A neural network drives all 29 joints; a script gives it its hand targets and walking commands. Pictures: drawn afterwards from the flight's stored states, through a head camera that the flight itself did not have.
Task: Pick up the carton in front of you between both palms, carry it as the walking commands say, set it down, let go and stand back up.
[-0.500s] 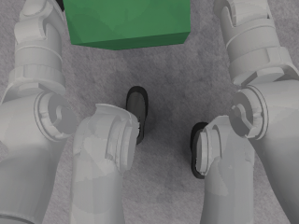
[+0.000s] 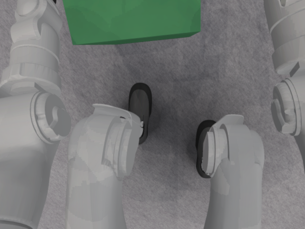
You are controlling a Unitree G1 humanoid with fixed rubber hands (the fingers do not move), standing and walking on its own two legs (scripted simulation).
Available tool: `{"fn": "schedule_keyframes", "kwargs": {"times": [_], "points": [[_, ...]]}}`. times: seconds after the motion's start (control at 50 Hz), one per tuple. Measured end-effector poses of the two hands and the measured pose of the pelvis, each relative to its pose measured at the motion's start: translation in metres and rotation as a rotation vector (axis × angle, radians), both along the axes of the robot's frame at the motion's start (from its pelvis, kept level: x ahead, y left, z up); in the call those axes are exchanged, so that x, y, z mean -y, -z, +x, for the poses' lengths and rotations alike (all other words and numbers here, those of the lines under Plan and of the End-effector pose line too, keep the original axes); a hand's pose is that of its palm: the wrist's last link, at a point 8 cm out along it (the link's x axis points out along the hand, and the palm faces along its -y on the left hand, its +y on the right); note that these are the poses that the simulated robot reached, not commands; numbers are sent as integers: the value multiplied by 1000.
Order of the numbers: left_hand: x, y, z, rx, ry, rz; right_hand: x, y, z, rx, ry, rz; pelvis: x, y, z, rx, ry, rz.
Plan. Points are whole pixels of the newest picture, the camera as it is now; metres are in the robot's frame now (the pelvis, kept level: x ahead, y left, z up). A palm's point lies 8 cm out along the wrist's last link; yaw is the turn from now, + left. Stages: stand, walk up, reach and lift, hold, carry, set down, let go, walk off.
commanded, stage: set down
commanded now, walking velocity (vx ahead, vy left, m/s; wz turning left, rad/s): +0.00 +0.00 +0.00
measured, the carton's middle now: out of the picture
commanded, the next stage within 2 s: let go in 0.98 s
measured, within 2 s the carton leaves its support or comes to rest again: neither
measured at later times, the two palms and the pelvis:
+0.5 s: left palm out of the picture +0.50 +0.30 -0.01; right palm out of the picture +0.62 -0.06 -0.01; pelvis +0.01 +0.00 +0.09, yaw +1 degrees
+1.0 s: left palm out of the picture +0.49 +0.31 +0.14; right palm out of the picture +0.62 -0.07 +0.14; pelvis +0.04 +0.01 +0.23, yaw +1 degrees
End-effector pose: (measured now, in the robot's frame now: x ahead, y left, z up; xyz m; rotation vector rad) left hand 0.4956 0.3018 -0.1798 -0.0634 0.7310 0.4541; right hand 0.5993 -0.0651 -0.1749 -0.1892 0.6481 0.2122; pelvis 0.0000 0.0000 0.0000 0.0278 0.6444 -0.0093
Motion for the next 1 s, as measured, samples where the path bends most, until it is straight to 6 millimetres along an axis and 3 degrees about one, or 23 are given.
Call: {"fn": "schedule_keyframes", "kwargs": {"times": [0.08, 0.22, 0.36, 0.56, 1.0], "points": [[-2, -21, 2, 52, -8, 0, -10, -24, 6, 41, -5, -3, -1, -6, -1, -11, -13, -4], [-6, -81, 1, 98, -17, -4, -21, -85, 13, 37, 15, -28, 3, -34, 0, -39, -44, -19], [-3, -129, 3, 94, -6, -4, -16, -133, 17, 14, 40, -28, 3, -65, 7, -106, -54, -37], [-6, -182, 3, 96, -2, 21, -5, -181, 18, 34, 42, -20, -1, -109, 18, -172, -49, -39], [-12, -317, -5, 104, 11, 11, 0, -317, 19, 17, 20, -20, -6, -229, 41, -172, -61, -50]]}}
